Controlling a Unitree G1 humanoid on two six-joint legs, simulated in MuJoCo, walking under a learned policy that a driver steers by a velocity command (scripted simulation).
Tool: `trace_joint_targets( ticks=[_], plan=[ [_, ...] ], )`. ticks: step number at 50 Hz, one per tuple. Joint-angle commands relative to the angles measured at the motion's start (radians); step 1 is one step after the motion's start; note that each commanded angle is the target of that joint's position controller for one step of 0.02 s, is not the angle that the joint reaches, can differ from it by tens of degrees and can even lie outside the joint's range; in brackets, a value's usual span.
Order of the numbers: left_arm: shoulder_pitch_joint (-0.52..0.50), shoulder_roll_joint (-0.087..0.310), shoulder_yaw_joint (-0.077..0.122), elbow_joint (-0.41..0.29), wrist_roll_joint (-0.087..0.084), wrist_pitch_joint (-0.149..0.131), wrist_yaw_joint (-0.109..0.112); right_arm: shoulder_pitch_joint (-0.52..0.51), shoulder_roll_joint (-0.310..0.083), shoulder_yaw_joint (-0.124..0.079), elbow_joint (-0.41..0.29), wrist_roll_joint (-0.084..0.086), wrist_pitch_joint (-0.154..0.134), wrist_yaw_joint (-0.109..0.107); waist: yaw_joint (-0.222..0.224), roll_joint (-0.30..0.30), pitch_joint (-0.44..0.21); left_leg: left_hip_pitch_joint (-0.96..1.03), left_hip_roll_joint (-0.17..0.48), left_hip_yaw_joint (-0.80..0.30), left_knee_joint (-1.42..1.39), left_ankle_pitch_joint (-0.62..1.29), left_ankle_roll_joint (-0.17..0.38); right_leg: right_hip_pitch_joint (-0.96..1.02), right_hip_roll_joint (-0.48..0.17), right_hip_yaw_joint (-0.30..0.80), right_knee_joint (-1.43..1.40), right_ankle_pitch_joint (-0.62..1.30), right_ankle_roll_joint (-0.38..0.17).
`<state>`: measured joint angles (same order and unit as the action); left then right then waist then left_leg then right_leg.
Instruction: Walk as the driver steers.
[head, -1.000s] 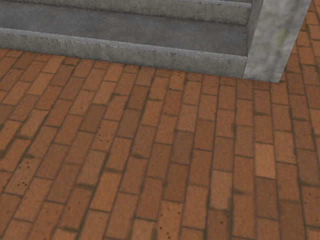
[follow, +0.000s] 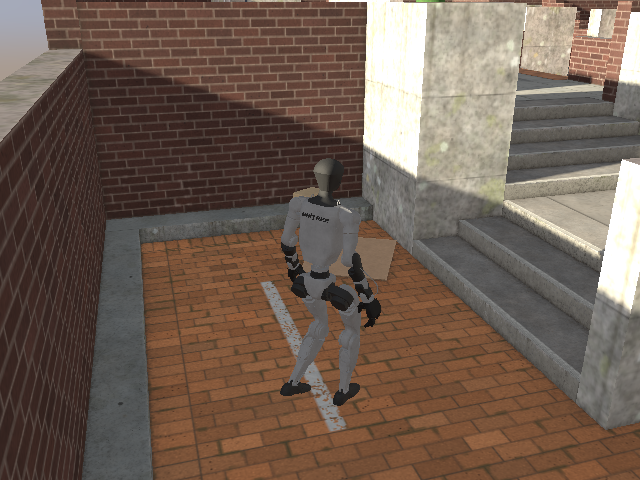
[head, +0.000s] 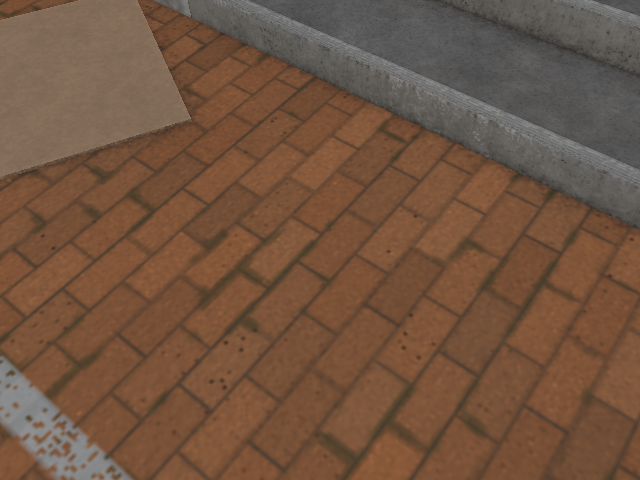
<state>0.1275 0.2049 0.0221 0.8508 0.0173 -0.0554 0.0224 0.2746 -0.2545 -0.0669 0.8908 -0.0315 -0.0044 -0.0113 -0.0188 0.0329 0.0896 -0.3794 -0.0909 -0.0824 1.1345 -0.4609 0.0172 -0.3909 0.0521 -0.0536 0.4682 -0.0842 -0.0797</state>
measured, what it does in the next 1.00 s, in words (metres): steps on the spot, turning right: left foot, then right foot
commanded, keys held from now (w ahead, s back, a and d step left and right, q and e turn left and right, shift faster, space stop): e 0.42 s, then w+e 0.06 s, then e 0.26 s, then q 0.26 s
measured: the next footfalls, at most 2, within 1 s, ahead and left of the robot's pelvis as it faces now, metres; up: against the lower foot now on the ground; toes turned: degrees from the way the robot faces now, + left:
left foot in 0.24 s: +0.07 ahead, +0.10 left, +0.00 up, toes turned -9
right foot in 0.68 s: +0.03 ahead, -0.11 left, +0.00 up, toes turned -25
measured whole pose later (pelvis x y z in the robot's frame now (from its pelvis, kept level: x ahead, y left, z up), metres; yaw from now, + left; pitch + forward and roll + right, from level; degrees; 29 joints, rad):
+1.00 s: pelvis +0.03 -0.05 +0.01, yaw -23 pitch -1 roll +0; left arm 0.18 0.19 0.00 0.81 0.02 0.00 0.03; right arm 0.27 -0.24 -0.04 0.90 -0.02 0.06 0.00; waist -0.03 0.04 0.06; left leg -0.38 0.02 -0.01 0.80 -0.35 -0.01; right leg -0.13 0.07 -0.06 0.37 -0.23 -0.09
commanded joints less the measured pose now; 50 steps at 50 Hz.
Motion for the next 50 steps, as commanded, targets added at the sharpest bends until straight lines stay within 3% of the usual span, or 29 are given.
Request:
trace_joint_targets(
  ticks=[1, 3, 5, 9, 11, 12, 13, 14, 15, 16, 17, 21, 24, 25, 27, 30, 32, 33, 34, 35, 36, 37, 38, 39, 41, 43, 45, 47, 50],
  plan=[
    [0.068, 0.076, 0.006, 0.007, 0.008, -0.009, -0.01, 0.196, 0.011, 0.012, 0.024, -0.005, 0.033, 0.001, -0.04, -0.151, -0.157, 0.1, 0.032, 0.049, -0.196, -0.001, -0.017, 0.094, -0.201, 0.229, -0.183, 0.366, -0.124],
    [0.093, 0.137, 0.025, 0.012, 0.009, 0.0, -0.016, 0.127, -0.01, 0.013, 0.01, 0.002, 0.043, -0.017, -0.019, -0.162, -0.161, 0.085, 0.02, 0.068, -0.288, -0.038, -0.016, 0.121, -0.211, 0.282, -0.183, 0.264, -0.145],
    [0.1, 0.171, 0.042, 0.006, 0.005, 0.02, -0.02, 0.077, -0.03, 0.014, -0.003, 0.009, 0.049, -0.025, -0.006, -0.162, -0.156, 0.088, 0.019, 0.066, -0.343, -0.002, -0.006, 0.099, -0.218, 0.343, -0.215, 0.013, -0.147],
    [0.081, 0.175, 0.063, -0.007, 0.001, 0.068, -0.019, 0.046, -0.034, 0.018, -0.018, 0.021, 0.035, -0.03, -0.011, -0.164, -0.113, 0.178, 0.003, 0.082, -0.501, 0.072, 0.02, -0.006, -0.205, 0.419, -0.274, -0.272, -0.114],
    [0.077, 0.165, 0.067, -0.009, -0.009, 0.083, -0.013, 0.1, -0.034, 0.017, -0.007, 0.02, 0.018, -0.041, -0.038, -0.151, -0.098, 0.305, 0.006, 0.075, -0.697, 0.144, 0.05, -0.088, -0.164, 0.415, -0.251, -0.319, -0.051],
    [0.084, 0.137, 0.062, -0.02, -0.018, 0.083, -0.012, 0.12, -0.084, 0.006, -0.014, 0.009, 0.008, -0.05, -0.04, -0.076, -0.092, 0.361, 0.107, -0.022, -0.832, 0.077, 0.076, -0.152, -0.111, 0.366, -0.178, -0.37, 0.007],
    [0.07, 0.076, 0.052, -0.059, -0.039, 0.078, -0.014, 0.109, -0.184, -0.017, -0.035, -0.002, 0.005, -0.059, -0.03, 0.147, -0.098, 0.373, 0.341, -0.294, -0.953, -0.07, 0.163, -0.267, 0.016, 0.202, 0.057, -0.413, 0.062],
    [0.082, 0.111, 0.062, -0.044, -0.01, 0.076, -0.007, -0.011, -0.178, -0.02, -0.059, -0.005, 0.005, -0.058, -0.009, 0.179, -0.022, 0.179, 0.488, -0.377, -1.009, 0.027, 0.241, -0.253, 0.056, 0.077, 0.328, -0.44, 0.065],
    [0.108, 0.144, 0.074, -0.025, 0.01, 0.078, -0.011, -0.052, -0.101, 0.0, -0.075, -0.003, -0.003, -0.059, 0.029, 0.058, -0.027, 0.111, 0.44, -0.288, -0.967, 0.207, 0.25, -0.166, 0.008, 0.114, 0.484, -0.401, 0.061],
    [0.163, 0.127, 0.077, 0.0, 0.012, 0.082, -0.017, -0.097, -0.061, 0.012, -0.083, 0.003, -0.01, -0.059, 0.072, 0.019, -0.041, 0.1, 0.376, -0.181, -0.929, 0.356, 0.224, -0.135, 0.01, 0.108, 0.572, -0.35, 0.065],
    [0.194, 0.123, 0.08, 0.011, 0.018, 0.088, -0.019, -0.117, -0.055, 0.016, -0.093, 0.007, -0.017, -0.059, 0.088, 0.021, -0.061, 0.139, 0.336, -0.104, -0.9, 0.46, 0.199, -0.146, 0.005, 0.1, 0.635, -0.316, 0.072],
    [0.132, 0.104, 0.073, -0.018, 0.012, 0.105, -0.03, -0.019, -0.078, 0.01, -0.08, 0.008, -0.018, -0.055, 0.028, 0.07, -0.088, 0.325, 0.317, 0.011, -0.814, 0.747, 0.2, -0.229, -0.021, 0.052, 0.595, -0.312, 0.122],
    [0.029, 0.104, 0.062, -0.072, 0.012, 0.116, -0.056, 0.065, -0.112, -0.007, -0.061, 0.002, -0.02, -0.043, -0.041, 0.11, -0.096, 0.396, 0.357, -0.03, -0.894, 0.316, 0.208, -0.238, -0.056, 0.039, 0.464, -0.309, 0.119],
    [-0.002, 0.105, 0.061, -0.09, 0.013, 0.119, -0.065, 0.057, -0.118, -0.01, -0.061, 0.001, -0.02, -0.04, -0.046, 0.109, -0.064, 0.379, 0.361, -0.027, -0.901, 0.289, 0.208, -0.226, -0.059, 0.031, 0.421, -0.32, 0.115],
    [-0.021, 0.09, 0.055, -0.115, 0.01, 0.118, -0.073, 0.049, -0.137, -0.017, -0.06, -0.003, -0.025, -0.033, -0.04, 0.099, -0.046, 0.349, 0.371, 0.02, -0.862, 0.454, 0.209, -0.159, -0.056, 0.002, 0.336, -0.357, 0.101],
    [0.005, 0.09, 0.053, -0.133, -0.006, 0.109, -0.067, 0.032, -0.169, -0.031, -0.059, -0.003, -0.027, -0.015, -0.024, 0.126, -0.094, 0.327, 0.379, 0.088, -0.768, 0.701, 0.188, -0.032, -0.033, -0.048, 0.235, -0.357, 0.066],
    [0.033, 0.094, 0.055, -0.14, -0.007, 0.101, -0.066, 0.01, -0.178, -0.037, -0.061, 0.005, -0.02, -0.011, 0.003, 0.131, -0.116, 0.299, 0.375, 0.122, -0.693, 0.692, 0.15, 0.062, -0.018, -0.062, 0.111, -0.283, 0.039],
    [0.07, 0.097, 0.057, -0.132, 0.0, 0.092, -0.062, 0.001, -0.177, -0.039, -0.06, 0.011, -0.014, -0.012, 0.035, 0.097, -0.132, 0.242, 0.356, 0.162, -0.612, 0.61, 0.107, 0.162, -0.004, -0.058, -0.01, -0.176, 0.025],
    [0.138, 0.145, 0.071, -0.114, 0.015, 0.077, -0.052, 0.029, -0.151, -0.034, -0.056, 0.009, -0.009, -0.01, 0.063, -0.023, -0.181, 0.125, 0.312, 0.225, -0.44, 0.457, 0.046, 0.331, -0.054, 0.051, -0.113, -0.088, 0.004],
    [0.174, 0.288, 0.1, -0.137, 0.018, 0.063, -0.04, 0.025, -0.049, -0.005, -0.118, 0.0, -0.002, -0.002, 0.055, -0.305, -0.198, -0.178, 0.183, 0.291, -0.162, -0.094, -0.035, 0.491, -0.366, 0.467, -0.167, 0.144, -0.08],
    [0.26, 0.334, 0.116, -0.115, -0.012, 0.064, -0.037, -0.054, -0.08, -0.006, -0.152, -0.007, 0.013, -0.013, 0.112, -0.26, -0.191, -0.265, 0.107, 0.14, -0.047, -0.221, -0.038, 0.442, -0.46, 0.568, -0.144, 0.371, -0.229],
    [0.244, 0.282, 0.102, -0.111, -0.018, 0.068, -0.032, -0.064, -0.101, -0.009, -0.148, -0.001, 0.02, -0.012, 0.09, -0.165, -0.137, -0.287, 0.14, 0.088, 0.023, -0.157, -0.038, 0.421, -0.411, 0.482, -0.135, 0.388, -0.244],
    [0.159, 0.217, 0.081, -0.126, -0.017, 0.071, -0.024, -0.048, -0.094, -0.006, -0.128, 0.016, 0.018, -0.006, 0.049, -0.131, -0.095, -0.265, 0.157, 0.074, 0.008, -0.051, -0.034, 0.363, -0.351, 0.382, -0.153, 0.376, -0.211],
    [0.072, 0.168, 0.063, -0.147, -0.011, 0.072, -0.017, -0.026, -0.098, -0.006, -0.106, 0.02, 0.014, -0.003, 0.011, -0.116, -0.085, -0.233, 0.17, 0.069, -0.043, 0.033, -0.034, 0.339, -0.286, 0.305, -0.166, 0.375, -0.16],
    [0.04, 0.119, 0.038, -0.15, -0.01, 0.059, -0.009, 0.047, -0.103, -0.007, -0.062, 0.002, 0.023, 0.006, -0.016, -0.125, -0.139, -0.127, 0.153, 0.092, -0.058, 0.114, -0.041, 0.329, -0.239, 0.198, -0.155, 0.577, -0.136],
    [0.057, 0.093, 0.019, -0.128, -0.004, 0.038, -0.006, 0.075, -0.074, 0.003, -0.035, 0.014, 0.037, 0.014, -0.024, -0.099, -0.16, -0.036, 0.145, 0.081, -0.14, 0.144, -0.043, 0.311, -0.237, 0.142, -0.165, 0.608, -0.113],
    [0.074, 0.099, 0.011, -0.1, 0.005, 0.03, 0.002, 0.061, -0.055, 0.013, -0.022, 0.018, 0.048, 0.015, -0.013, -0.116, -0.126, 0.01, 0.133, 0.068, -0.259, 0.152, -0.041, 0.294, -0.233, 0.111, -0.178, 0.536, -0.088],
    [0.084, 0.138, 0.016, -0.084, 0.007, 0.037, 0.01, 0.018, -0.068, 0.013, -0.031, 0.015, 0.054, 0.013, 0.01, -0.146, -0.094, 0.024, 0.11, 0.069, -0.33, 0.133, -0.03, 0.284, -0.242, 0.103, -0.17, 0.458, -0.08],
    [0.111, 0.178, 0.031, -0.072, 0.003, 0.056, 0.016, -0.025, -0.085, 0.009, -0.051, 0.014, 0.055, 0.012, 0.032, -0.142, -0.068, -0.01, 0.103, 0.086, -0.332, 0.074, -0.015, 0.294, -0.286, 0.134, -0.155, 0.364, -0.122]
  ],
)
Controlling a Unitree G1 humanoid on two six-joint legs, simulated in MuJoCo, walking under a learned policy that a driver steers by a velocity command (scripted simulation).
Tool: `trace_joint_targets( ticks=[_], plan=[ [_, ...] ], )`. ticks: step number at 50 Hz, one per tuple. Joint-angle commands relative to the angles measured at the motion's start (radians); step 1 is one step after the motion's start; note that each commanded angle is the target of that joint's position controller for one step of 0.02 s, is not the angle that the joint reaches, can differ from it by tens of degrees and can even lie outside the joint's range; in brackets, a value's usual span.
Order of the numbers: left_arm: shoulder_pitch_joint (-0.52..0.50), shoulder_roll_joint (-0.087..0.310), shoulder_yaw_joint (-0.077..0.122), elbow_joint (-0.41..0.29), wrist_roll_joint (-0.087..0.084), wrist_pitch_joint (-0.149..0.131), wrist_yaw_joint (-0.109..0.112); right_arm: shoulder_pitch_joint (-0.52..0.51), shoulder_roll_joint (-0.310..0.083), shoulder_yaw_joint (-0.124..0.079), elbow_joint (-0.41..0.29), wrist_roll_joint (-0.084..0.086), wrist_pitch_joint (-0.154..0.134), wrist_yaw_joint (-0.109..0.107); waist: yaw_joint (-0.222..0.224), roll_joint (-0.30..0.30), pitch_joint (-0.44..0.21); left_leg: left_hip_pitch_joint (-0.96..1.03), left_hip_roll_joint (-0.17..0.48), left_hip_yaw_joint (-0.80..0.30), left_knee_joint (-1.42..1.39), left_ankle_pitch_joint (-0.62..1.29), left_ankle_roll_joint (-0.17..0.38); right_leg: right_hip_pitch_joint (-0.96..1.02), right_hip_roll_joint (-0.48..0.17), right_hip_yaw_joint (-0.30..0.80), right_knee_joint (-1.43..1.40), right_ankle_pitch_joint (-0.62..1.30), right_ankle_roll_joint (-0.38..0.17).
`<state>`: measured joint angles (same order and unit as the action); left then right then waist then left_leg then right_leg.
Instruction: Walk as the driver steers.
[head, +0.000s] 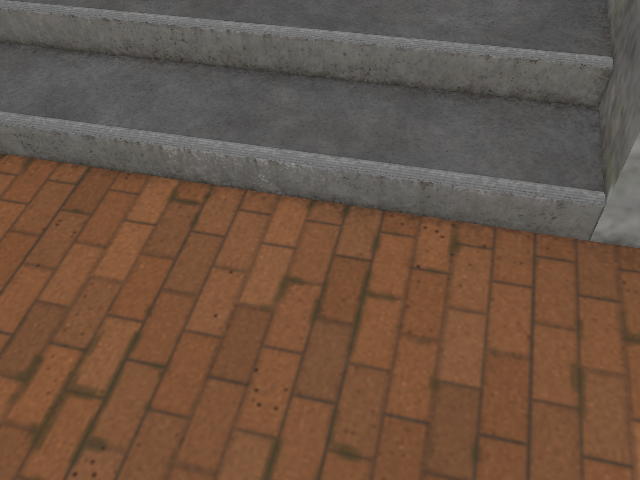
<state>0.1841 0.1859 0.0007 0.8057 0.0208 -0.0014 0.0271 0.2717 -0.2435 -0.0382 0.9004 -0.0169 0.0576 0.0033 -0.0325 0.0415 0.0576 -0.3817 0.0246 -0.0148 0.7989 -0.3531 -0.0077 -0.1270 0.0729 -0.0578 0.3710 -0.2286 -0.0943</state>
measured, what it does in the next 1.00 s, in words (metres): walks ahead, turning left: left foot, then right foot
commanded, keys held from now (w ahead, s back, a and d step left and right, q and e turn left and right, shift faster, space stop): q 0.26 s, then w+q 0.38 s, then w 0.06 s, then w+e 0.30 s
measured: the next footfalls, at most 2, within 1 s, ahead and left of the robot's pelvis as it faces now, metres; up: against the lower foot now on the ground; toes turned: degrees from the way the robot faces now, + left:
left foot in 0.24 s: +0.01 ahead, +0.11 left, +0.00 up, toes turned +9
right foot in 0.76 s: +0.28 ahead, -0.02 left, +0.00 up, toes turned +25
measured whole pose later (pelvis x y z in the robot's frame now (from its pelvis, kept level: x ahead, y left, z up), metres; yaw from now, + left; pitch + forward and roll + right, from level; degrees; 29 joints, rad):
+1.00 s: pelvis +0.25 +0.05 +0.00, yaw +20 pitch +1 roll +0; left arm 0.40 0.24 0.04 0.87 0.00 -0.07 -0.02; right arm 0.20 -0.28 -0.04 0.78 -0.06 -0.05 0.04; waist 0.03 0.05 0.02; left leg -0.54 0.03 -0.02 0.97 -0.25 0.02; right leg -0.13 0.09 0.06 0.31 -0.20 -0.08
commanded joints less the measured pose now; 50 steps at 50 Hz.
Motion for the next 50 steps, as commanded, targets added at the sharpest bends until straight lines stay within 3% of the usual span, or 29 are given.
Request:
trace_joint_targets(
  ticks=[1, 4, 7, 9, 11, 12, 13, 14, 15, 16, 17, 18, 20, 23, 28, 32, 34, 36, 37, 38, 39, 40, 41, 42, 43, 45, 47, 50],
  plan=[
    [0.061, 0.197, 0.055, -0.024, 0.0, 0.006, 0.013, -0.032, -0.092, -0.02, -0.067, -0.001, -0.008, -0.002, 0.049, -0.139, -0.027, -0.022, -0.01, 0.022, 0.008, -0.057, 0.013, 0.033, -0.323, 0.151, -0.054, 0.481, -0.125],
    [0.066, 0.195, 0.061, -0.017, 0.004, 0.01, 0.016, -0.049, -0.074, -0.018, -0.085, 0.0, -0.01, 0.001, 0.052, -0.116, -0.016, -0.039, -0.006, 0.035, 0.003, -0.111, 0.022, 0.042, -0.357, 0.174, -0.042, 0.451, -0.162],
    [0.057, 0.203, 0.07, -0.012, 0.004, 0.009, 0.017, -0.048, -0.061, -0.018, -0.102, 0.007, -0.016, 0.004, 0.048, -0.117, -0.043, -0.01, -0.015, 0.056, -0.047, -0.129, 0.036, 0.068, -0.37, 0.165, -0.004, 0.52, -0.163],
    [0.045, 0.214, 0.076, -0.009, 0.002, 0.012, 0.016, -0.037, -0.055, -0.018, -0.113, 0.012, -0.022, 0.007, 0.037, -0.123, -0.065, 0.043, -0.029, 0.075, -0.138, -0.093, 0.052, 0.073, -0.365, 0.137, 0.044, 0.548, -0.14],
    [0.04, 0.229, 0.084, -0.001, -0.002, 0.017, 0.014, -0.009, -0.062, -0.019, -0.12, 0.009, -0.036, 0.009, 0.0, -0.099, -0.081, 0.178, -0.036, 0.052, -0.366, 0.116, 0.078, 0.003, -0.322, 0.067, 0.146, 0.441, -0.061],
    [0.047, 0.205, 0.08, -0.015, -0.001, 0.016, 0.01, 0.022, -0.143, -0.038, -0.122, -0.007, -0.047, 0.004, -0.003, 0.031, -0.11, 0.302, 0.079, -0.14, -0.468, 0.266, 0.12, -0.12, -0.242, -0.013, 0.326, 0.258, 0.009],
    [0.004, 0.129, 0.06, -0.077, -0.009, 0.021, 0.011, 0.052, -0.279, -0.073, -0.132, -0.001, -0.051, 0.001, -0.008, 0.243, -0.084, 0.382, 0.348, -0.496, -0.479, 0.77, 0.282, -0.391, -0.029, -0.094, 0.522, -0.316, 0.09],
    [-0.028, 0.157, 0.061, -0.075, 0.008, 0.033, 0.016, 0.163, -0.257, -0.077, -0.094, 0.01, -0.048, -0.002, -0.054, 0.121, -0.129, 0.413, 0.36, -0.486, -0.474, 0.668, 0.379, -0.432, -0.041, 0.04, 0.69, -0.448, 0.089],
    [-0.019, 0.169, 0.065, -0.069, 0.01, 0.035, 0.005, 0.136, -0.214, -0.069, -0.095, 0.012, -0.043, -0.003, -0.026, 0.054, -0.087, 0.391, 0.302, -0.438, -0.503, 0.393, 0.368, -0.478, -0.072, 0.08, 0.735, -0.372, 0.087],
    [-0.03, 0.187, 0.069, -0.066, 0.008, 0.028, -0.009, 0.061, -0.172, -0.057, -0.11, 0.011, -0.035, -0.004, 0.002, 0.02, -0.029, 0.345, 0.231, -0.4, -0.557, 0.099, 0.314, -0.505, -0.101, 0.096, 0.689, -0.274, 0.086],
    [-0.05, 0.209, 0.076, -0.071, 0.014, 0.02, -0.022, 0.015, -0.146, -0.048, -0.126, 0.015, -0.032, -0.008, 0.011, 0.042, 0.009, 0.336, 0.182, -0.395, -0.607, -0.085, 0.275, -0.532, -0.11, 0.093, 0.649, -0.201, 0.09],
    [-0.043, 0.213, 0.077, -0.064, 0.023, 0.016, -0.034, 0.003, -0.137, -0.045, -0.132, 0.013, -0.037, -0.011, 0.012, 0.072, 0.015, 0.344, 0.15, -0.382, -0.635, -0.096, 0.264, -0.534, -0.109, 0.084, 0.638, -0.14, 0.101],
    [-0.037, 0.198, 0.073, -0.056, 0.025, 0.009, -0.046, 0.042, -0.158, -0.051, -0.123, 0.01, -0.057, -0.004, 0.01, 0.03, -0.007, 0.371, 0.137, -0.369, -0.641, -0.014, 0.263, -0.535, -0.104, 0.08, 0.62, -0.07, 0.119],
    [-0.067, 0.184, 0.07, -0.065, 0.022, 0.0, -0.047, 0.091, -0.182, -0.06, -0.107, 0.008, -0.084, 0.002, -0.002, 0.025, -0.01, 0.378, 0.126, -0.364, -0.638, 0.036, 0.266, -0.55, -0.107, 0.08, 0.547, -0.026, 0.142],
    [-0.166, 0.18, 0.065, -0.104, 0.015, -0.013, -0.048, 0.151, -0.195, -0.066, -0.096, 0.003, -0.096, 0.002, -0.041, 0.057, 0.017, 0.338, 0.118, -0.399, -0.634, 0.021, 0.271, -0.552, -0.103, 0.082, 0.398, 0.023, 0.163],
    [-0.23, 0.177, 0.056, -0.146, 0.007, -0.03, -0.053, 0.167, -0.208, -0.074, -0.101, -0.003, -0.106, 0.004, -0.055, 0.067, 0.022, 0.298, 0.117, -0.43, -0.578, 0.083, 0.267, -0.487, -0.086, 0.085, 0.295, 0.015, 0.15],
    [-0.199, 0.181, 0.054, -0.15, 0.004, -0.04, -0.053, 0.147, -0.208, -0.074, -0.109, -0.005, -0.113, 0.003, -0.033, 0.082, 0.009, 0.26, 0.121, -0.432, -0.548, 0.153, 0.242, -0.378, -0.078, 0.078, 0.236, 0.013, 0.129],
    [-0.093, 0.183, 0.057, -0.125, 0.002, -0.051, -0.047, 0.115, -0.204, -0.07, -0.109, -0.002, -0.12, 0.001, 0.024, 0.079, -0.013, 0.182, 0.119, -0.413, -0.505, 0.237, 0.201, -0.169, -0.062, 0.047, 0.161, 0.032, 0.1],
    [-0.01, 0.192, 0.064, -0.097, 0.007, -0.058, -0.038, 0.113, -0.195, -0.065, -0.104, 0.001, -0.125, 0.001, 0.065, 0.052, -0.035, 0.152, 0.089, -0.381, -0.423, 0.325, 0.178, -0.037, -0.044, 0.033, 0.106, 0.038, 0.08],
    [0.099, 0.235, 0.079, -0.07, 0.016, -0.07, -0.025, 0.121, -0.165, -0.055, -0.1, 0.002, -0.133, 0.004, 0.114, -0.016, -0.098, 0.119, 0.024, -0.305, -0.235, 0.376, 0.15, 0.111, -0.093, 0.09, 0.07, -0.011, 0.053],
    [0.246, 0.329, 0.098, -0.06, 0.037, -0.077, -0.014, 0.131, -0.092, -0.033, -0.133, 0.019, -0.138, 0.006, 0.158, -0.206, -0.223, -0.021, -0.077, -0.171, 0.096, 0.216, 0.102, 0.299, -0.334, 0.453, -0.045, -0.316, -0.031],
    [0.279, 0.398, 0.117, -0.019, 0.026, -0.065, -0.021, 0.196, -0.095, -0.033, -0.142, 0.015, -0.136, 0.007, 0.108, -0.366, -0.209, -0.237, -0.181, -0.109, 0.269, -0.186, 0.083, 0.326, -0.453, 0.867, -0.208, -0.472, -0.12],
    [0.197, 0.296, 0.099, -0.03, 0.005, -0.058, -0.034, 0.16, -0.145, -0.039, -0.124, -0.014, -0.125, 0.006, 0.063, -0.188, -0.067, -0.307, -0.089, -0.126, 0.361, -0.114, 0.102, 0.218, -0.436, 0.839, -0.203, -0.553, -0.134],
    [0.123, 0.229, 0.084, -0.049, -0.006, -0.059, -0.044, 0.092, -0.15, -0.038, -0.128, -0.025, -0.127, 0.017, 0.047, -0.098, 0.001, -0.3, -0.039, -0.098, 0.344, -0.017, 0.101, 0.124, -0.384, 0.69, -0.187, -0.43, -0.124],
    [0.096, 0.201, 0.075, -0.053, -0.001, -0.064, -0.049, 0.046, -0.139, -0.034, -0.139, -0.025, -0.131, 0.025, 0.04, -0.085, 0.008, -0.278, -0.008, -0.078, 0.307, 0.037, 0.094, 0.078, -0.327, 0.577, -0.191, -0.259, -0.113],
    [0.119, 0.18, 0.065, -0.032, -0.005, -0.078, -0.05, 0.026, -0.12, -0.025, -0.144, -0.041, -0.124, 0.033, 0.027, -0.136, -0.013, -0.236, 0.015, -0.046, 0.256, 0.081, 0.064, 0.053, -0.248, 0.451, -0.189, 0.013, -0.104],
    [0.173, 0.188, 0.069, -0.002, -0.017, -0.089, -0.048, 0.007, -0.108, -0.017, -0.156, -0.044, -0.12, 0.037, 0.024, -0.143, -0.04, -0.234, 0.011, -0.019, 0.228, 0.09, 0.034, 0.06, -0.23, 0.403, -0.176, 0.208, -0.124],
    [0.236, 0.196, 0.074, 0.027, -0.023, -0.086, -0.037, -0.125, -0.09, -0.002, -0.204, -0.04, -0.113, 0.039, 0.047, -0.125, -0.011, -0.29, 0.019, 0.011, 0.114, 0.136, -0.009, 0.05, -0.223, 0.376, -0.199, 0.273, -0.146]
  ],
)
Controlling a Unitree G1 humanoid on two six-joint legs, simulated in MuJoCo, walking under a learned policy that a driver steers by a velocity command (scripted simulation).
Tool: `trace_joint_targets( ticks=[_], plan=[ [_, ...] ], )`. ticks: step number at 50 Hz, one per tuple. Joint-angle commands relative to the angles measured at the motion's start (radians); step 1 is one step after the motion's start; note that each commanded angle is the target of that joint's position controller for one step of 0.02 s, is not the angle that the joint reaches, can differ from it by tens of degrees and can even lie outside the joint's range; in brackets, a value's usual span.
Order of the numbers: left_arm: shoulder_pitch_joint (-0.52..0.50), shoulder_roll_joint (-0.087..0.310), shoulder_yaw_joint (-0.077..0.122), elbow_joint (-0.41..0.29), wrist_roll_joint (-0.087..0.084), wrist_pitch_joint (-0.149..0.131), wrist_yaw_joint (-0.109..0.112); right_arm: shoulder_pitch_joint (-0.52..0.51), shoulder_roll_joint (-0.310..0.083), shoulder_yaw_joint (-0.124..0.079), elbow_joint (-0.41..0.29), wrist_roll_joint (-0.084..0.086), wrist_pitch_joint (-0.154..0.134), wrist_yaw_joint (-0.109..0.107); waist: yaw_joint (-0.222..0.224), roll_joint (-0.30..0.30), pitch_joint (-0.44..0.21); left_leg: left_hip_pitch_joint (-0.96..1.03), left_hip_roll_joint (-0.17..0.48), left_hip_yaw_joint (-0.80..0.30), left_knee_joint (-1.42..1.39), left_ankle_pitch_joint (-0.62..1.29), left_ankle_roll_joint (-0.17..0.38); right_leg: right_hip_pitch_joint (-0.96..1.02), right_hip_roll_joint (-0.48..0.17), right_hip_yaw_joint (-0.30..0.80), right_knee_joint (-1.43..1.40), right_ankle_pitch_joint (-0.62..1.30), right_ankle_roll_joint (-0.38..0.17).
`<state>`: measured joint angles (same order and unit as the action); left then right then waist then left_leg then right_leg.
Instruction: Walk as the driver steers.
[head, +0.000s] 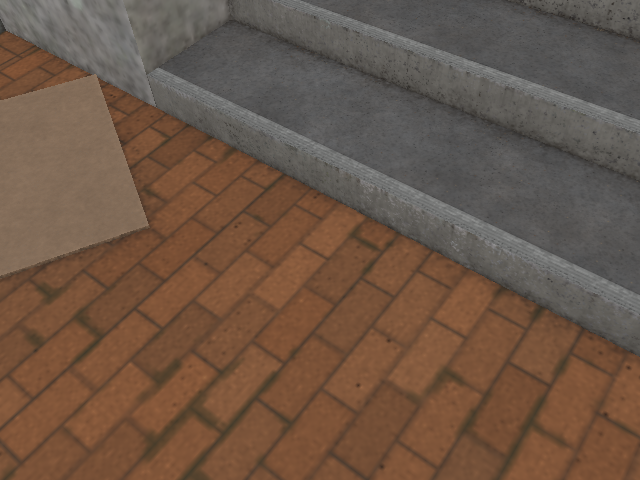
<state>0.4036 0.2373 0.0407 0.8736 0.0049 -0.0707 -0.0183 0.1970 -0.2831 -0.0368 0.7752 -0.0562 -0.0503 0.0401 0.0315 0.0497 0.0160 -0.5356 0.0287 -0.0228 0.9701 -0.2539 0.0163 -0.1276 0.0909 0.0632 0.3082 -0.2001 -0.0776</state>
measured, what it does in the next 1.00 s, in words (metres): walks ahead, turning right: left foot, then right foot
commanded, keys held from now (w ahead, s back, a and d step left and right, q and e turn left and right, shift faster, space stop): w+e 0.70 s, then w+q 0.30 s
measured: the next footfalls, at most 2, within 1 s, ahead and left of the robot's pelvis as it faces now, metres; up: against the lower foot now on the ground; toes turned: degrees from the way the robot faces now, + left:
left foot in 0.24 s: +0.30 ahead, +0.11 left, +0.00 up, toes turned -9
right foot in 0.78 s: +0.50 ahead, -0.18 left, +0.00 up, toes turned -29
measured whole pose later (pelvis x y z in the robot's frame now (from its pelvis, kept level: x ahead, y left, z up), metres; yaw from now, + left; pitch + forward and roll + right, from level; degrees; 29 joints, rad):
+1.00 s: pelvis +0.49 -0.11 +0.00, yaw -23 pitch +0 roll +0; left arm 0.28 0.23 0.04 0.87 0.02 -0.08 -0.01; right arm 0.30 -0.25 -0.04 0.88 -0.02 -0.03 0.03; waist -0.01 0.03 0.05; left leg -0.54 0.08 -0.03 1.10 -0.25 0.05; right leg -0.13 0.06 -0.14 0.32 -0.19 -0.10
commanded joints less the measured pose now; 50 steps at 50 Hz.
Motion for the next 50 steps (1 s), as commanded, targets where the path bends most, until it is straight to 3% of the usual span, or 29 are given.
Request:
trace_joint_targets(
  ticks=[1, 4, 7, 9, 10, 11, 12, 13, 14, 15, 16, 18, 23, 29, 33, 34, 36, 37, 38, 39, 40, 41, 42, 43, 44, 45, 46, 50],
  plan=[
    [0.033, 0.142, 0.035, -0.034, -0.006, -0.014, 0.011, -0.102, -0.042, 0.003, -0.097, 0.001, -0.005, 0.003, -0.006, -0.131, 0.04, -0.135, 0.012, 0.027, -0.114, 0.068, -0.042, 0.041, -0.231, 0.244, -0.137, 0.258, -0.157],
    [0.075, 0.153, 0.041, -0.021, -0.002, -0.009, 0.014, -0.215, -0.026, 0.018, -0.135, 0.014, -0.008, 0.007, 0.026, -0.138, 0.038, -0.073, -0.014, 0.042, -0.26, 0.156, -0.051, 0.026, -0.21, 0.224, -0.104, 0.346, -0.135],
    [0.095, 0.169, 0.047, -0.018, 0.003, -0.002, 0.019, -0.261, -0.039, 0.019, -0.157, 0.027, -0.014, -0.001, 0.033, -0.141, 0.023, 0.006, -0.036, 0.031, -0.342, 0.179, -0.039, 0.04, -0.227, 0.255, -0.046, 0.425, -0.114],
    [0.064, 0.183, 0.052, -0.028, 0.004, 0.003, 0.024, -0.212, -0.061, 0.012, -0.148, 0.029, -0.019, -0.011, -0.002, -0.143, 0.009, 0.128, -0.05, 0.018, -0.408, 0.145, -0.02, 0.02, -0.235, 0.281, 0.007, 0.441, -0.083],
    [0.044, 0.192, 0.055, -0.034, 0.005, 0.004, 0.024, -0.144, -0.077, 0.004, -0.127, 0.03, -0.023, -0.019, -0.035, -0.141, -0.015, 0.236, -0.069, 0.022, -0.448, 0.118, -0.006, 0.003, -0.222, 0.283, 0.071, 0.501, -0.067],
    [0.032, 0.191, 0.055, -0.036, 0.001, 0.001, 0.019, -0.032, -0.104, -0.009, -0.092, 0.027, -0.032, -0.032, -0.088, -0.099, -0.07, 0.397, -0.066, 0.018, -0.51, 0.129, 0.018, -0.027, -0.175, 0.25, 0.216, 0.531, -0.045],
    [0.023, 0.163, 0.049, -0.056, -0.009, -0.005, 0.011, 0.103, -0.165, -0.028, -0.075, 0.008, -0.044, -0.05, -0.143, -0.026, -0.177, 0.607, 0.078, -0.117, -0.538, 0.016, 0.062, -0.135, -0.114, 0.2, 0.44, 0.379, -0.021],
    [0.08, 0.061, 0.027, -0.09, -0.036, -0.006, 0.014, 0.193, -0.238, -0.045, -0.081, -0.015, -0.038, -0.065, -0.142, 0.146, -0.303, 0.842, 0.355, -0.466, -0.6, -0.174, 0.122, -0.375, -0.004, 0.078, 0.72, -0.15, 0.005],
    [0.126, 0.117, 0.036, -0.098, -0.016, 0.007, 0.019, 0.16, -0.24, -0.052, -0.075, 0.001, -0.022, -0.06, -0.091, 0.214, -0.305, 0.779, 0.429, -0.74, -0.693, -0.266, 0.188, -0.494, -0.005, 0.032, 0.863, -0.335, -0.001],
    [0.08, 0.143, 0.043, -0.075, 0.007, 0.022, 0.019, 0.091, -0.14, -0.033, -0.087, 0.012, -0.017, -0.056, -0.068, 0.069, -0.16, 0.651, 0.382, -0.628, -0.707, -0.321, 0.179, -0.526, -0.073, 0.041, 0.919, -0.247, -0.007],
    [0.019, 0.126, 0.04, -0.078, 0.014, 0.026, 0.007, 0.044, -0.079, -0.019, -0.089, 0.019, -0.022, -0.051, -0.062, 0.006, -0.065, 0.537, 0.325, -0.475, -0.729, -0.218, 0.165, -0.515, -0.099, 0.03, 0.897, -0.176, -0.001],
    [-0.014, 0.106, 0.041, -0.084, 0.028, 0.043, -0.011, 0.038, -0.05, -0.01, -0.07, 0.019, -0.035, -0.051, -0.033, 0.049, -0.007, 0.429, 0.253, -0.274, -0.766, 0.012, 0.136, -0.473, -0.139, 0.015, 0.847, -0.134, 0.014],
    [-0.125, 0.086, 0.036, -0.129, 0.034, 0.072, -0.04, 0.101, -0.066, -0.021, -0.025, 0.039, -0.071, -0.042, -0.021, 0.034, 0.001, 0.443, 0.237, -0.074, -0.811, 0.288, 0.146, -0.547, -0.157, -0.005, 0.821, -0.017, 0.034],
    [-0.333, 0.059, 0.013, -0.201, 0.029, 0.065, -0.063, 0.156, -0.074, -0.025, 0.02, 0.036, -0.063, -0.04, -0.055, 0.027, 0.048, 0.461, 0.192, 0.12, -0.816, 0.388, 0.12, -0.55, -0.153, -0.079, 0.539, 0.19, 0.044],
    [-0.447, 0.063, 0.002, -0.25, 0.034, 0.062, -0.072, 0.218, -0.109, -0.035, 0.056, 0.036, -0.05, -0.05, -0.086, 0.025, 0.074, 0.55, 0.224, 0.174, -0.787, 0.473, 0.106, -0.5, -0.137, -0.154, 0.371, 0.139, 0.002],
    [-0.455, 0.069, 0.003, -0.256, 0.037, 0.061, -0.071, 0.229, -0.119, -0.037, 0.066, 0.035, -0.043, -0.054, -0.086, 0.024, 0.071, 0.582, 0.23, 0.191, -0.756, 0.54, 0.1, -0.482, -0.122, -0.172, 0.342, 0.097, -0.014],
    [-0.424, 0.076, 0.006, -0.252, 0.044, 0.059, -0.059, 0.258, -0.137, -0.038, 0.09, 0.034, -0.03, -0.06, -0.067, 0.045, 0.036, 0.617, 0.239, 0.217, -0.632, 0.85, 0.094, -0.374, -0.06, -0.201, 0.3, -0.013, -0.055],
    [-0.352, 0.084, 0.012, -0.231, 0.048, 0.053, -0.051, 0.274, -0.146, -0.036, 0.106, 0.032, -0.022, -0.061, -0.033, 0.053, -0.007, 0.621, 0.244, 0.22, -0.521, 0.969, 0.097, -0.275, -0.022, -0.197, 0.272, -0.055, -0.081],
    [-0.202, 0.1, 0.023, -0.178, 0.056, 0.04, -0.039, 0.276, -0.144, -0.03, 0.114, 0.037, -0.015, -0.059, 0.033, 0.03, -0.083, 0.567, 0.232, 0.237, -0.352, 0.945, 0.087, -0.082, 0.006, -0.183, 0.189, -0.015, -0.107],
    [-0.029, 0.152, 0.042, -0.124, 0.073, 0.03, -0.023, 0.256, -0.118, -0.018, 0.092, 0.043, -0.016, -0.055, 0.109, -0.018, -0.187, 0.371, 0.202, 0.239, -0.116, 0.676, 0.074, 0.202, -0.109, -0.045, 0.162, -0.041, -0.144],
    [0.02, 0.268, 0.066, -0.117, 0.076, 0.027, -0.006, 0.325, 0.017, 0.015, 0.036, 0.068, -0.02, -0.03, 0.066, -0.28, -0.332, -0.061, 0.031, 0.232, 0.277, -0.221, 0.023, 0.562, -0.489, 0.477, 0.124, -0.052, -0.274],
    [0.057, 0.271, 0.073, -0.125, 0.037, 0.038, 0.009, 0.228, -0.108, -0.02, 0.041, 0.059, -0.016, -0.038, 0.12, -0.133, -0.368, -0.128, -0.019, 0.04, 0.416, -0.269, 0.03, 0.503, -0.531, 0.612, 0.023, 0.019, -0.285],
    [-0.03, 0.236, 0.063, -0.105, 0.026, 0.034, 0.017, 0.142, -0.105, -0.023, 0.019, 0.07, -0.021, -0.037, 0.082, -0.091, -0.198, -0.163, 0.026, -0.018, 0.383, -0.15, 0.044, 0.362, -0.475, 0.396, 0.008, 0.124, -0.242],
    [-0.08, 0.174, 0.045, -0.094, 0.025, 0.023, 0.016, 0.138, -0.076, -0.014, 0.026, 0.073, -0.028, -0.033, 0.039, -0.074, -0.093, -0.117, 0.051, -0.021, 0.297, -0.095, 0.048, 0.207, -0.428, 0.271, -0.027, 0.218, -0.198],
    [-0.123, 0.132, 0.032, -0.089, 0.024, 0.011, 0.014, 0.159, -0.069, -0.016, 0.052, 0.061, -0.019, -0.03, -0.001, -0.067, -0.042, -0.061, 0.072, -0.025, 0.227, -0.069, 0.046, 0.116, -0.378, 0.172, -0.058, 0.269, -0.148],
    [-0.152, 0.1, 0.022, -0.081, 0.018, 0.001, 0.014, 0.204, -0.06, -0.016, 0.076, 0.041, 0.0, -0.027, -0.037, -0.096, -0.023, 0.001, 0.076, -0.024, 0.194, -0.053, 0.037, 0.044, -0.343, 0.099, -0.087, 0.291, -0.118],
    [-0.153, 0.082, 0.016, -0.075, 0.018, -0.01, 0.014, 0.23, -0.046, -0.016, 0.096, 0.032, 0.014, -0.022, -0.047, -0.105, -0.022, 0.041, 0.07, -0.023, 0.182, -0.036, 0.033, 0.009, -0.33, 0.058, -0.11, 0.316, -0.105],
    [-0.103, 0.1, 0.021, -0.029, 0.011, -0.041, 0.014, 0.152, -0.012, -0.022, 0.087, 0.031, 0.029, -0.001, -0.053, -0.108, 0.022, -0.059, 0.072, -0.017, 0.129, 0.084, 0.025, 0.02, -0.308, -0.062, -0.171, 0.362, -0.079]
  ],
)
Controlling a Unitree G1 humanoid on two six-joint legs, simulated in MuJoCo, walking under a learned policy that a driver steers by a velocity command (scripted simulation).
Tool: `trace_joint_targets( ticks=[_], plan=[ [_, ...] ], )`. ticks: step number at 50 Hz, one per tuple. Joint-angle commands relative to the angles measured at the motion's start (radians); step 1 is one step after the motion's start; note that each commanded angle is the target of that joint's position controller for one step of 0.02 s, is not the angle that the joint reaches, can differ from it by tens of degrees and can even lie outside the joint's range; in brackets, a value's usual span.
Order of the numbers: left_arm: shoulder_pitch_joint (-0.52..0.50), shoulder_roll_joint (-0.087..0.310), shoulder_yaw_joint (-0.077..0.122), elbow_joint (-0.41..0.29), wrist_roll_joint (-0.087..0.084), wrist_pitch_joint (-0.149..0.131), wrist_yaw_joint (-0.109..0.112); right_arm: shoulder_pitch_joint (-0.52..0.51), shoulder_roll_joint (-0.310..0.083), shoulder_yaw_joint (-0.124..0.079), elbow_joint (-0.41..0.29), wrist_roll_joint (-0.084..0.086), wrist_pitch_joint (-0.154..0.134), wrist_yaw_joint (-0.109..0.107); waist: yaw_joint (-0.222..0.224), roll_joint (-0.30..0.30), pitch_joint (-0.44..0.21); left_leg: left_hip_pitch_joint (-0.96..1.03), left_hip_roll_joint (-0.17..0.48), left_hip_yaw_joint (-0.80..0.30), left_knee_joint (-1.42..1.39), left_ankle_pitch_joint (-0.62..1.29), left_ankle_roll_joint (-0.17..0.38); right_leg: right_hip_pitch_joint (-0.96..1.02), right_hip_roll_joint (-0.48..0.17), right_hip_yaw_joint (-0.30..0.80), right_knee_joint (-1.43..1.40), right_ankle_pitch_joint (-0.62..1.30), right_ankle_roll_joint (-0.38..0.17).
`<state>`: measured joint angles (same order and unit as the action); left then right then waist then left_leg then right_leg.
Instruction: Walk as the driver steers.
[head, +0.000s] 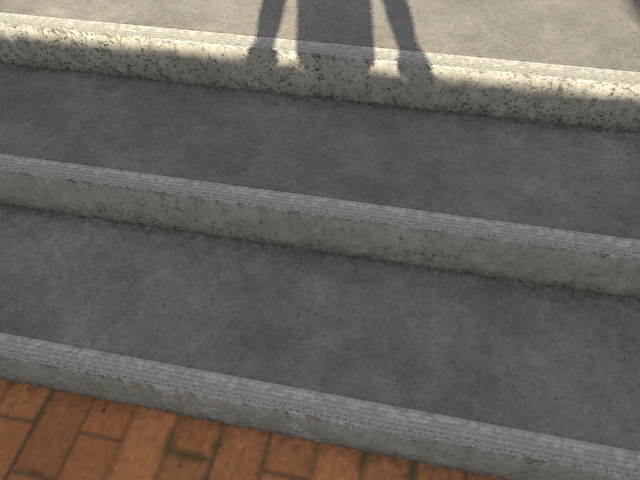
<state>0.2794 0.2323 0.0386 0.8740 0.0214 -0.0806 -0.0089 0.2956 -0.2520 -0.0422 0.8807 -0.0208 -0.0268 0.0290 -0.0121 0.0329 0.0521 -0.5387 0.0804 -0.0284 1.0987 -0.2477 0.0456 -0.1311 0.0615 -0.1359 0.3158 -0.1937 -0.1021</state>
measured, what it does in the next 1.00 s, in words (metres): walks ahead: left foot, then right foot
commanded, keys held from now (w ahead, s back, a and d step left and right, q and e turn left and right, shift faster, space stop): w+q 0.14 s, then q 0.30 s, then e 0.56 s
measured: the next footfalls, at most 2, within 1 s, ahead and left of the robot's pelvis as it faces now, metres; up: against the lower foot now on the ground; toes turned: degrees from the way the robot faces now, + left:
left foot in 0.30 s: +0.30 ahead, +0.12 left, +0.00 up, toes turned +14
right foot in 0.82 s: +0.26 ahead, -0.07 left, +0.00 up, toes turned +10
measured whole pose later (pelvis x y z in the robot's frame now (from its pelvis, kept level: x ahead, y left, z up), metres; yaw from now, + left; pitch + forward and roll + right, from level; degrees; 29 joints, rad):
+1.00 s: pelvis +0.23 +0.03 +0.00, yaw +4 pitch +1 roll +1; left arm 0.29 0.24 0.06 0.90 0.02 0.02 0.03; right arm 0.14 -0.26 -0.06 0.86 -0.02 0.04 -0.04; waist 0.02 0.02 0.05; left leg -0.43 -0.05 0.00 0.96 -0.43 -0.02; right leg -0.19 0.05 0.09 0.44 -0.26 -0.05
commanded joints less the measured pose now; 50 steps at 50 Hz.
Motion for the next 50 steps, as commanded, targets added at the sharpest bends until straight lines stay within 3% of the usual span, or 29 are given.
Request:
trace_joint_targets(
  ticks=[1, 4, 7, 9, 11, 13, 14, 15, 16, 17, 18, 19, 20, 21, 23, 26, 29, 32, 35, 37, 39, 40, 41, 42, 43, 44, 46, 48, 50],
  plan=[
    [0.034, 0.104, 0.023, -0.021, -0.006, -0.032, 0.006, 0.018, -0.041, -0.017, -0.027, -0.005, 0.005, 0.012, -0.003, -0.094, -0.001, -0.089, 0.023, -0.008, -0.022, 0.115, -0.009, 0.033, -0.274, 0.112, -0.188, 0.354, -0.049],
    [0.063, 0.09, 0.017, 0.002, -0.004, -0.034, 0.011, -0.091, -0.032, -0.013, -0.057, -0.005, 0.0, 0.018, 0.016, -0.094, 0.03, -0.139, 0.02, 0.016, -0.152, 0.212, -0.014, 0.061, -0.261, 0.045, -0.198, 0.367, -0.037],
    [0.097, 0.102, 0.015, 0.025, -0.005, -0.035, 0.024, -0.203, -0.013, 0.001, -0.093, -0.01, -0.005, 0.024, 0.043, -0.093, 0.047, -0.121, 0.003, 0.075, -0.318, 0.266, -0.008, 0.106, -0.27, -0.009, -0.19, 0.436, -0.026],
    [0.115, 0.108, 0.012, 0.045, -0.008, -0.03, 0.036, -0.247, 0.0, 0.009, -0.113, -0.015, -0.01, 0.026, 0.045, -0.082, 0.063, -0.079, -0.024, 0.131, -0.418, 0.256, 0.007, 0.136, -0.275, -0.056, -0.134, 0.624, -0.016],
    [0.12, 0.127, 0.013, 0.058, -0.007, -0.022, 0.047, -0.215, -0.009, 0.008, -0.109, -0.023, -0.014, 0.024, 0.028, -0.105, 0.029, -0.002, -0.082, 0.173, -0.469, 0.198, 0.033, 0.178, -0.275, -0.08, -0.017, 0.877, 0.004],
    [0.088, 0.162, 0.025, 0.054, -0.007, -0.008, 0.058, -0.087, -0.04, -0.003, -0.078, -0.027, -0.019, 0.016, -0.024, -0.148, -0.051, 0.123, -0.144, 0.186, -0.494, 0.122, 0.075, 0.199, -0.279, -0.089, 0.181, 1.047, 0.015],
    [0.069, 0.172, 0.028, 0.046, -0.008, 0.002, 0.059, 0.003, -0.065, -0.014, -0.056, -0.034, -0.031, 0.012, -0.062, -0.139, -0.108, 0.226, -0.164, 0.166, -0.551, 0.141, 0.101, 0.172, -0.273, -0.084, 0.349, 0.985, 0.018],
    [0.043, 0.178, 0.03, 0.033, -0.018, 0.007, 0.055, 0.11, -0.101, -0.03, -0.027, -0.047, -0.047, 0.003, -0.126, -0.085, -0.17, 0.385, -0.138, 0.117, -0.682, 0.327, 0.134, 0.082, -0.229, -0.094, 0.591, 0.739, 0.045],
    [0.109, 0.088, 0.011, -0.004, -0.01, 0.003, 0.049, 0.124, -0.217, -0.058, -0.024, -0.045, -0.05, -0.008, -0.066, 0.106, -0.26, 0.67, 0.12, -0.13, -0.525, 0.968, 0.206, -0.21, -0.121, -0.093, 0.905, -0.125, 0.082],
    [0.173, 0.076, 0.006, -0.026, -0.039, 0.014, 0.05, 0.145, -0.29, -0.084, -0.042, -0.006, -0.036, -0.016, -0.052, 0.188, -0.44, 0.88, 0.328, -0.488, -0.555, 1.311, 0.415, -0.446, 0.024, 0.055, 1.19, -0.471, 0.108],
    [0.121, 0.111, 0.011, -0.019, -0.009, 0.021, 0.047, 0.095, -0.257, -0.083, -0.069, 0.026, -0.017, -0.024, -0.06, -0.005, -0.418, 0.774, 0.293, -0.405, -0.622, 1.131, 0.393, -0.457, -0.062, 0.175, 1.183, -0.343, 0.107],
    [0.056, 0.106, 0.01, -0.037, -0.01, 0.022, 0.043, -0.003, -0.197, -0.068, -0.087, 0.032, -0.004, -0.029, -0.034, -0.025, -0.265, 0.609, 0.243, -0.338, -0.681, 0.935, 0.359, -0.469, -0.092, 0.171, 1.122, -0.268, 0.114],
    [0.024, 0.106, 0.011, -0.04, 0.001, 0.026, 0.043, -0.057, -0.141, -0.051, -0.092, 0.03, 0.006, -0.031, 0.0, -0.067, -0.151, 0.479, 0.185, -0.288, -0.734, 0.817, 0.306, -0.46, -0.118, 0.169, 1.039, -0.239, 0.123],
    [0.02, 0.109, 0.014, -0.046, 0.015, 0.044, 0.043, -0.081, -0.114, -0.043, -0.097, 0.034, 0.01, -0.035, 0.022, -0.052, -0.109, 0.39, 0.141, -0.249, -0.763, 0.759, 0.272, -0.422, -0.13, 0.173, 0.969, -0.225, 0.133],
    [0.077, 0.086, 0.01, -0.027, 0.019, 0.082, 0.044, -0.092, -0.108, -0.037, -0.096, 0.016, 0.005, -0.031, 0.047, -0.019, -0.127, 0.307, 0.102, -0.186, -0.777, 0.763, 0.241, -0.337, -0.111, 0.15, 0.925, -0.195, 0.139],
    [0.096, 0.066, 0.009, -0.009, 0.006, 0.094, 0.04, -0.096, -0.102, -0.027, -0.088, -0.001, -0.011, -0.027, 0.051, 0.0, -0.175, 0.285, 0.086, -0.111, -0.789, 0.768, 0.213, -0.29, -0.109, 0.141, 0.835, -0.133, 0.136],
    [0.076, 0.05, 0.004, 0.013, 0.005, 0.11, 0.039, -0.106, -0.057, 0.0, -0.063, -0.012, -0.01, -0.036, 0.041, 0.052, -0.165, 0.254, 0.063, -0.065, -0.837, 0.498, 0.158, -0.209, -0.121, 0.148, 0.658, -0.093, 0.134],
    [0.024, 0.057, 0.001, 0.021, -0.004, 0.124, 0.043, -0.087, -0.073, 0.003, -0.034, -0.024, -0.003, -0.045, 0.005, 0.1, -0.116, 0.237, 0.077, -0.082, -0.879, 0.167, 0.143, -0.146, -0.101, 0.132, 0.512, -0.127, 0.123],
    [-0.021, 0.084, 0.009, 0.004, -0.004, 0.117, 0.044, -0.087, -0.119, -0.009, -0.032, -0.013, 0.014, -0.06, -0.016, 0.062, -0.061, 0.294, 0.133, -0.148, -0.86, 0.067, 0.174, -0.196, -0.078, 0.129, 0.433, -0.214, 0.105],
    [0.003, 0.062, 0.006, 0.009, -0.005, 0.106, 0.045, -0.083, -0.129, -0.016, -0.027, -0.001, 0.022, -0.071, -0.009, 0.052, -0.058, 0.349, 0.158, -0.162, -0.811, 0.155, 0.186, -0.19, -0.065, 0.114, 0.361, -0.246, 0.09],
    [0.029, 0.042, 0.003, 0.011, -0.011, 0.094, 0.046, -0.096, -0.135, -0.023, -0.027, 0.009, 0.03, -0.083, 0.017, 0.034, -0.07, 0.391, 0.153, -0.142, -0.746, 0.256, 0.155, -0.14, -0.048, 0.099, 0.194, -0.171, 0.074],
    [0.043, 0.05, 0.004, 0.014, -0.008, 0.087, 0.048, -0.086, -0.137, -0.028, -0.024, 0.01, 0.031, -0.086, 0.022, 0.012, -0.059, 0.377, 0.139, -0.121, -0.706, 0.281, 0.122, -0.106, -0.057, 0.136, 0.097, -0.087, 0.059],
    [0.056, 0.087, 0.012, 0.012, 0.003, 0.08, 0.05, -0.086, -0.123, -0.028, -0.036, 0.01, 0.03, -0.086, 0.01, -0.044, -0.066, 0.333, 0.096, -0.078, -0.622, 0.247, 0.08, -0.069, -0.121, 0.247, 0.051, 0.01, 0.031],
    [0.057, 0.174, 0.033, 0.0, 0.005, 0.074, 0.049, -0.087, -0.074, -0.021, -0.068, 0.015, 0.029, -0.082, -0.023, -0.193, -0.063, 0.209, -0.041, 0.045, -0.488, 0.09, 0.022, -0.034, -0.295, 0.481, 0.048, 0.31, -0.043],
    [0.058, 0.183, 0.043, -0.003, 0.002, 0.074, 0.038, -0.152, -0.052, -0.016, -0.069, 0.009, 0.037, -0.087, 0.034, -0.251, 0.001, 0.112, -0.144, 0.101, -0.37, -0.15, -0.019, -0.061, -0.396, 0.589, 0.014, 0.529, -0.146],
    [0.089, 0.176, 0.047, -0.003, 0.011, 0.072, 0.038, -0.174, -0.063, -0.021, -0.073, 0.007, 0.047, -0.083, 0.056, -0.218, -0.005, 0.06, -0.151, 0.053, -0.181, -0.298, -0.031, -0.038, -0.415, 0.595, -0.006, 0.609, -0.205],
    [0.034, 0.174, 0.056, -0.009, 0.002, 0.084, 0.048, -0.156, -0.06, -0.025, -0.064, 0.008, 0.057, -0.071, 0.013, -0.137, -0.004, 0.03, -0.128, 0.009, -0.065, -0.242, -0.049, -0.03, -0.313, 0.477, 0.017, 0.599, -0.171],
    [-0.007, 0.16, 0.06, -0.024, -0.005, 0.093, 0.05, -0.151, -0.075, -0.029, -0.065, -0.002, 0.056, -0.064, 0.002, -0.132, -0.044, 0.012, -0.124, 0.007, -0.07, -0.19, -0.07, 0.036, -0.247, 0.425, 0.054, 0.631, -0.131],
    [0.02, 0.155, 0.065, -0.022, -0.007, 0.095, 0.047, -0.169, -0.07, -0.026, -0.074, 0.003, 0.053, -0.063, 0.024, -0.139, -0.078, 0.001, -0.126, 0.019, -0.132, -0.184, -0.086, 0.1, -0.232, 0.428, 0.08, 0.663, -0.121]
  ],
)
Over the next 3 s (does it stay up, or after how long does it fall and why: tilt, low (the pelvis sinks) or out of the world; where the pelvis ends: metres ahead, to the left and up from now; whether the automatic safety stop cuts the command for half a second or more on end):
stays up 0.62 0.09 0.06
